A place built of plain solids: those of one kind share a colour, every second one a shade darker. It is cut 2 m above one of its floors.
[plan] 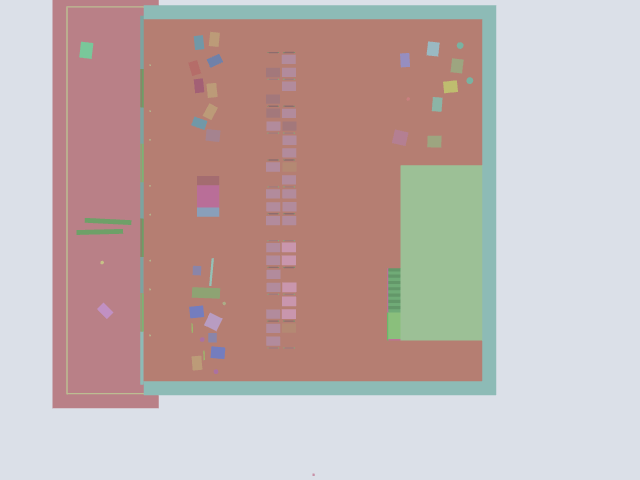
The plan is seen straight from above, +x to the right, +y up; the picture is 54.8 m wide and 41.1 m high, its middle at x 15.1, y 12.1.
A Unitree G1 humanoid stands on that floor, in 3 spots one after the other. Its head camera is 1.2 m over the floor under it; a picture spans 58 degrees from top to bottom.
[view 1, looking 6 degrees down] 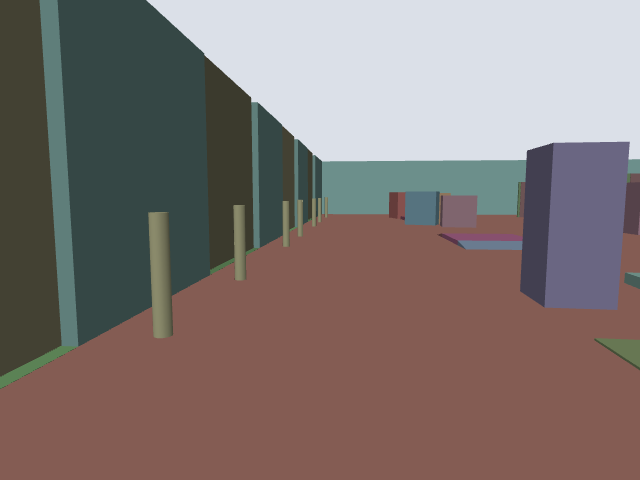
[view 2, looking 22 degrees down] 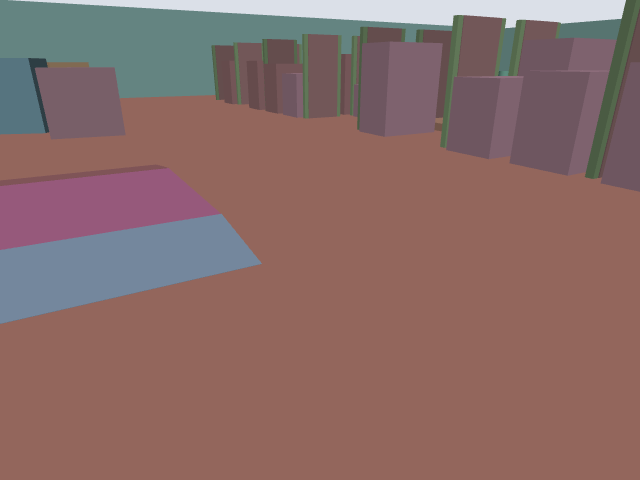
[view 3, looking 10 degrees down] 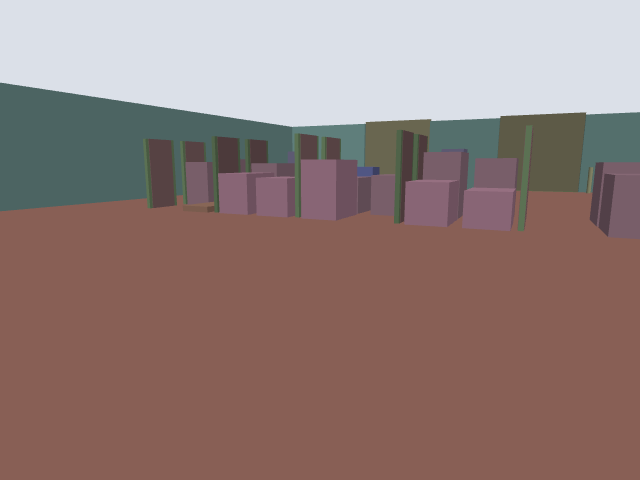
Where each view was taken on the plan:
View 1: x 2.20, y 4.40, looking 95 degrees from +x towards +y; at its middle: floor_hall_asphalt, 11.48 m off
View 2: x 5.52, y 11.69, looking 60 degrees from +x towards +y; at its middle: floor_hall_asphalt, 3.20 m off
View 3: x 21.48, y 12.18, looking -154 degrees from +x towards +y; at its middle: floor_hall_asphalt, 6.91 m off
